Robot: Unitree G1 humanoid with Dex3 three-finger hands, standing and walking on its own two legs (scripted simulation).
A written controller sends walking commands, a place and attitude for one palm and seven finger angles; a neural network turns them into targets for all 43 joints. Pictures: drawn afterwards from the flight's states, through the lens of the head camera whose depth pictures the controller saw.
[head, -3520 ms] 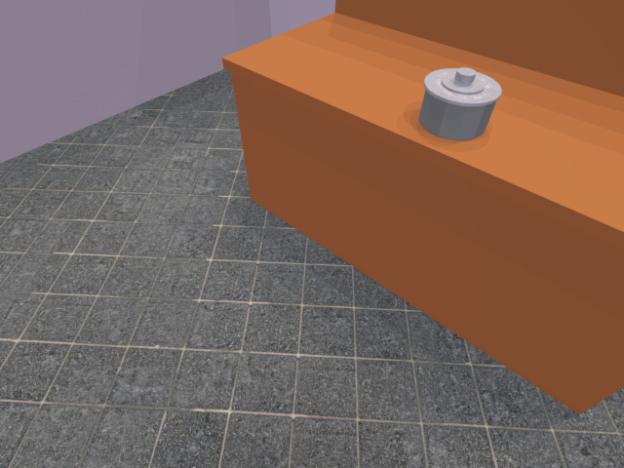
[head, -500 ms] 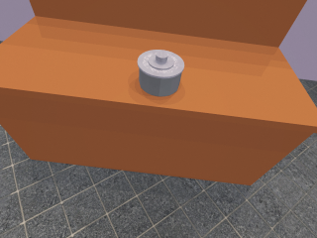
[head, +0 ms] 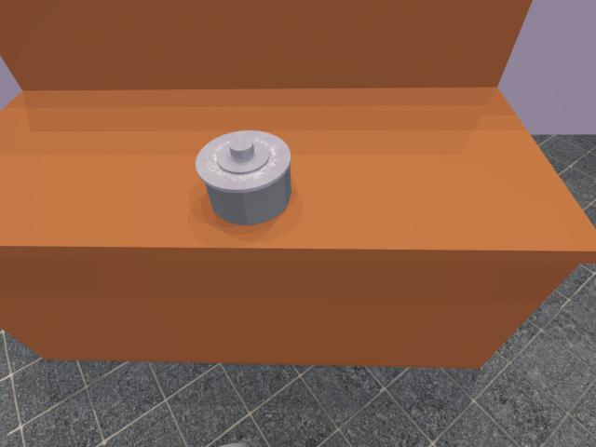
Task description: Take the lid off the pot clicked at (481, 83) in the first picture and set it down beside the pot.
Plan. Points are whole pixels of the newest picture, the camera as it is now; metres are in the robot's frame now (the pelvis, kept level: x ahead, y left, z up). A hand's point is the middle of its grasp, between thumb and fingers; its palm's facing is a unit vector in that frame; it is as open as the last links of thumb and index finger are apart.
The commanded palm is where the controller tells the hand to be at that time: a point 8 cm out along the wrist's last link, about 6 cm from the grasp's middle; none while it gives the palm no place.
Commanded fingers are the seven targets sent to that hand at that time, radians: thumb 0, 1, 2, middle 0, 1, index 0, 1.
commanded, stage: take the last steps up to it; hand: left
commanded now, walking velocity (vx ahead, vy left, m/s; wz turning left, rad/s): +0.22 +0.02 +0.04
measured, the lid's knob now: (241, 147) +0.64 +0.14 +0.05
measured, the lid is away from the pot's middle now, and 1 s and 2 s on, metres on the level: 0.00 0.00 0.00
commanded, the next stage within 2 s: come to a stop and stand still in 0.18 s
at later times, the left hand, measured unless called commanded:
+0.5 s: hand out of the picture +0.12 +0.19 -0.19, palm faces +0.10 -0.98 -0.16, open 7.4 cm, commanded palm none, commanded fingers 0.00 0.90 0.90 -0.20 -0.30 -0.20 -0.30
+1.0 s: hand (217, 429) +0.19 +0.15 -0.19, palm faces -0.02 -0.97 -0.24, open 7.4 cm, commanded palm none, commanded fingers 0.00 0.90 0.90 -0.20 -0.30 -0.20 -0.30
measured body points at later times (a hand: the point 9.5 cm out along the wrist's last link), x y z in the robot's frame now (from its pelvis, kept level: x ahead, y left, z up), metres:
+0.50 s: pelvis +0.15 +0.03 -0.01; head +0.18 +0.05 +0.44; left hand +0.12 +0.24 -0.18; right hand +0.25 -0.19 -0.14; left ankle +0.19 +0.09 -0.74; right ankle +0.10 -0.12 -0.68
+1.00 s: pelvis +0.14 -0.03 -0.02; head +0.13 -0.05 +0.42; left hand +0.19 +0.20 -0.17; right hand +0.16 -0.27 -0.18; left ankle +0.19 +0.09 -0.74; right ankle +0.12 -0.16 -0.74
